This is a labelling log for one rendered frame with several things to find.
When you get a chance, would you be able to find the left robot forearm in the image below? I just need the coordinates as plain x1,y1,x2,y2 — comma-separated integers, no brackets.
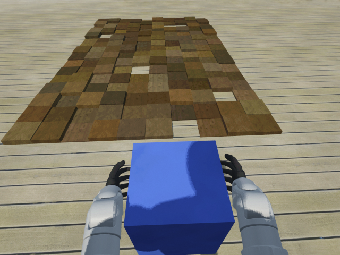
81,185,123,255

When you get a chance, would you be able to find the right robot forearm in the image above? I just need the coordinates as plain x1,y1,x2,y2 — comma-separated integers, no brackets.
232,177,288,255

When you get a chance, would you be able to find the robot left hand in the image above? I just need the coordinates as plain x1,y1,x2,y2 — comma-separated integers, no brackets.
106,160,131,197

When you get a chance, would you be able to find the carton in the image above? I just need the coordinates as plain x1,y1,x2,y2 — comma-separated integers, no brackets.
124,140,235,255

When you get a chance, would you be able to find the robot right hand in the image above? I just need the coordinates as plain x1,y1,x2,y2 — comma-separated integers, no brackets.
220,154,246,191

